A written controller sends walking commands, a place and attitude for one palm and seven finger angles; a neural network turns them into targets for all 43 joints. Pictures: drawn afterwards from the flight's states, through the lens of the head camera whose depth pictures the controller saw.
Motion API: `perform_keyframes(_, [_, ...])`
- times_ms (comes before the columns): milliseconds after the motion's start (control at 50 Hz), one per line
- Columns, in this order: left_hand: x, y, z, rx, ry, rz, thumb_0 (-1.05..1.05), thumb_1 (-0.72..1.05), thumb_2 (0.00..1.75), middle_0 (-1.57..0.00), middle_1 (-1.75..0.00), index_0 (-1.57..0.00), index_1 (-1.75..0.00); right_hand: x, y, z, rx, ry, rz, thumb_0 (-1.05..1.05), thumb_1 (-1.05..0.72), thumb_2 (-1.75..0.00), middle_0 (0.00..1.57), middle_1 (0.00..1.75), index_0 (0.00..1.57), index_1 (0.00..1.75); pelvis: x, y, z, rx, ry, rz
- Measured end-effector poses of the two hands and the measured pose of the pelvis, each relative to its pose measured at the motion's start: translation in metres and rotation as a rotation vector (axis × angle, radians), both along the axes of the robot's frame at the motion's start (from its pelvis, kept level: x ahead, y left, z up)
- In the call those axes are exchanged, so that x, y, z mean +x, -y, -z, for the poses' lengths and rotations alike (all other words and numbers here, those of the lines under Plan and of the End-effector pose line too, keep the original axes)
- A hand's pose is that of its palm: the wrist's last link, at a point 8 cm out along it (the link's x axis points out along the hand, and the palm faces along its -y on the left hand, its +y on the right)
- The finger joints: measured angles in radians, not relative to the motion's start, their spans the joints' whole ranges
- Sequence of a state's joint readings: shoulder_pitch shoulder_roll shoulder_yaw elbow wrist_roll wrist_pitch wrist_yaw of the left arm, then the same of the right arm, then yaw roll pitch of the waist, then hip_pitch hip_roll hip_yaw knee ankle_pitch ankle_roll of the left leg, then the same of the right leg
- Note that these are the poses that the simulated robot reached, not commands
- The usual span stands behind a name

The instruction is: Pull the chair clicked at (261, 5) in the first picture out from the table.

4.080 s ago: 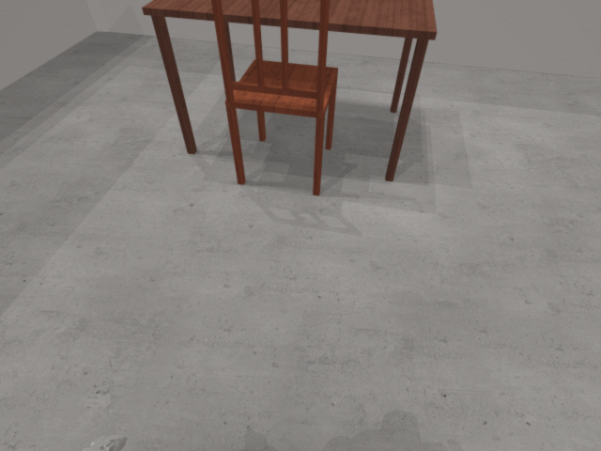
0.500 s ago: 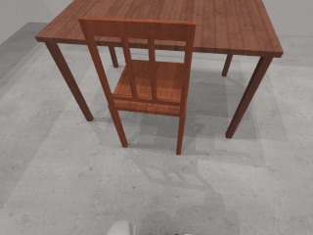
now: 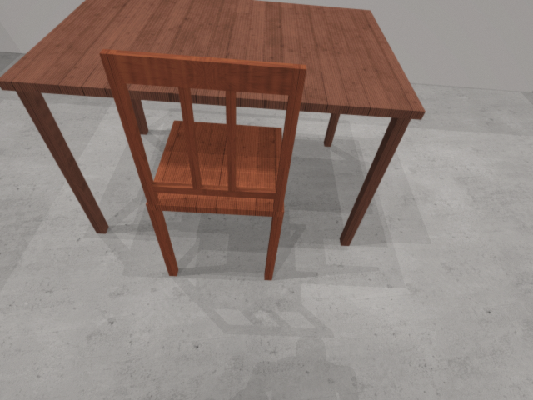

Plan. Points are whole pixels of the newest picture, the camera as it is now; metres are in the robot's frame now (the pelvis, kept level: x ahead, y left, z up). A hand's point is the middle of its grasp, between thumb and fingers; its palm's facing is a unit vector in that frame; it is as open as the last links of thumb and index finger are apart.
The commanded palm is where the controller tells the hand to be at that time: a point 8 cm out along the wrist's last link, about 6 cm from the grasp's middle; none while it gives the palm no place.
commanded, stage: take the last steps up to it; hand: left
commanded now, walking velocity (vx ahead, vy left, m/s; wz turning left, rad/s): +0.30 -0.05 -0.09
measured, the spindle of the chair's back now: (191, 143) +0.70 +0.23 -0.07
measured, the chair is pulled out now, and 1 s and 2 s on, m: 0.00 0.00 0.00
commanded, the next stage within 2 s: come to a stop and stand still in 0.70 s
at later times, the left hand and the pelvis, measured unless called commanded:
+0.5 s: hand out of the picture +0.12 +0.10 -0.16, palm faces +0.01 -0.97 -0.22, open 7.2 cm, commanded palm none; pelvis +0.10 -0.08 +0.00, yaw +0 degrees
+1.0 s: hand (208, 346) +0.25 +0.12 -0.19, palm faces +0.05 -0.98 -0.19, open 7.3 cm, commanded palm none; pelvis +0.24 -0.05 -0.01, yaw +0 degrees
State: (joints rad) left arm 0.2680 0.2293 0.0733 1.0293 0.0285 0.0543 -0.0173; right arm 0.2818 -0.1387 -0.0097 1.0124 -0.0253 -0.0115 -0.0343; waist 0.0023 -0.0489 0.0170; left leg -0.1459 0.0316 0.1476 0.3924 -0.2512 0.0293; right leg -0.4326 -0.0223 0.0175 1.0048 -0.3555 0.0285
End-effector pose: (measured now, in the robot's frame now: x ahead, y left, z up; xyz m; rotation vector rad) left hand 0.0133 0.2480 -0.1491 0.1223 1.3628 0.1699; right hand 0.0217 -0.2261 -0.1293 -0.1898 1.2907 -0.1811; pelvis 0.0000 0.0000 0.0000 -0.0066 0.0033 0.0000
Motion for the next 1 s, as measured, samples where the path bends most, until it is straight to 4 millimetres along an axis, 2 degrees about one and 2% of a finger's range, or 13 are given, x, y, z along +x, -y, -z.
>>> perform_keyframes(100, [0.024, 0.015, -0.004, -0.001, -0.017, 0.065, 0.01, 0.91, 0.9, -0.19, -0.3, -0.2, -0.3, -0.04, 0.004, 0.005, 0.031, -0.083, 0.083, 0.01, -0.9, -0.9, 0.2, 0.3, 0.2, 0.3, 0.01, 0.01, -0.001, 0.005, -0.007, 0.021])
perform_keyframes(220, [0.087, 0.056, -0.008, 0.003, 0.083, 0.141, 0.01, 0.91, 0.9, -0.19, -0.3, -0.2, -0.3, -0.087, 0.023, 0.019, 0.081, -0.238, 0.172, 0.01, -0.9, -0.9, 0.2, 0.3, 0.2, 0.3, 0.028, 0.038, 0.006, 0.022, -0.002, 0.036])
perform_keyframes(260, [0.106, 0.072, -0.007, 0.011, 0.138, 0.144, 0.01, 0.91, 0.9, -0.19, -0.3, -0.2, -0.3, -0.095, 0.033, 0.028, 0.1, -0.287, 0.183, 0.01, -0.9, -0.9, 0.2, 0.3, 0.2, 0.3, 0.035, 0.05, 0.013, 0.022, 0.008, 0.028])
perform_keyframes(300, [0.115, 0.085, -0.011, 0.008, 0.18, 0.122, 0.01, 0.91, 0.9, -0.19, -0.3, -0.2, -0.3, -0.09, 0.043, 0.029, 0.111, -0.322, 0.166, 0.01, -0.9, -0.9, 0.2, 0.3, 0.2, 0.3, 0.044, 0.058, 0.012, 0.014, 0.016, 0.01])
perform_keyframes(340, [0.119, 0.089, -0.018, 0.026, 0.214, 0.07, -0.01, 0.93, 0.9, -0.2, -0.3, -0.2, -0.3, -0.071, 0.054, 0.027, 0.112, -0.313, 0.15, 0.01, -0.9, -0.9, 0.2, 0.3, 0.2, 0.3, 0.054, 0.065, 0.007, 0.017, 0.018, 0.008])
perform_keyframes(380, [0.119, 0.088, -0.022, 0.05, 0.206, 0.054, -0.02, 0.95, 0.9, -0.2, -0.3, -0.2, -0.3, -0.043, 0.066, 0.025, 0.104, -0.264, 0.137, 0.01, -0.91, -0.9, 0.2, 0.3, 0.2, 0.3, 0.064, 0.071, 0.003, 0.022, 0.018, 0.01])
perform_keyframes(520, [0.093, 0.1, -0.015, 0.031, 0.029, 0.042, -0.01, 0.94, 0.9, -0.2, -0.3, -0.2, -0.3, 0.08, 0.086, 0.021, 0.081, -0.045, 0.082, 0.01, -0.91, -0.9, 0.2, 0.3, 0.2, 0.3, 0.102, 0.078, 0.0, 0.011, 0.018, 0.009])
perform_keyframes(640, [0.071, 0.112, -0.003, -0.031, -0.131, -0.024, 0.0, 0.92, 0.9, -0.2, -0.3, -0.2, -0.3, 0.186, 0.075, 0.018, 0.075, 0.069, -0.008, 0.01, -0.91, -0.9, 0.19, 0.3, 0.2, 0.3, 0.144, 0.069, 0.007, -0.002, 0.018, 0.009])
perform_keyframes(740, [0.076, 0.106, 0.016, -0.07, -0.236, -0.066, 0.01, 0.91, 0.9, -0.2, -0.3, -0.2, -0.3, 0.258, 0.056, 0.024, 0.043, 0.156, -0.067, 0.0, -0.91, -0.9, 0.2, 0.3, 0.2, 0.3, 0.187, 0.053, 0.024, -0.012, 0.024, 0.01])
perform_keyframes(800, [0.102, 0.095, 0.02, -0.065, -0.228, -0.061, 0.01, 0.91, 0.9, -0.2, -0.3, -0.2, -0.3, 0.271, 0.047, 0.022, 0.038, 0.16, -0.062, 0.0, -0.91, -0.9, 0.2, 0.3, 0.2, 0.3, 0.201, 0.048, 0.024, 0.008, 0.036, 0.014])
perform_keyframes(860, [0.143, 0.086, 0.017, -0.049, -0.155, -0.044, 0.01, 0.91, 0.9, -0.2, -0.3, -0.2, -0.3, 0.269, 0.043, 0.017, 0.035, 0.125, -0.037, 0.0, -0.91, -0.9, 0.2, 0.3, 0.2, 0.3, 0.214, 0.047, 0.016, 0.024, 0.039, 0.014])
perform_keyframes(940, [0.199, 0.081, 0.011, -0.021, -0.051, -0.025, 0.01, 0.91, 0.9, -0.19, -0.3, -0.2, -0.3, 0.267, 0.049, 0.014, 0.018, 0.072, -0.025, -0.01, -0.94, -0.9, 0.2, 0.3, 0.2, 0.3, 0.228, 0.048, 0.009, 0.032, 0.034, 0.008])
perform_keyframes(1000, [0.228, 0.082, 0.008, 0.004, -0.006, -0.002, 0.01, 0.92, 0.9, -0.19, -0.3, -0.2, -0.3, 0.266, 0.054, 0.015, 0.023, 0.037, -0.015, 0.0, -0.94, -0.9, 0.2, 0.3, 0.2, 0.3, 0.236, 0.053, 0.008, 0.034, 0.034, 0.002])
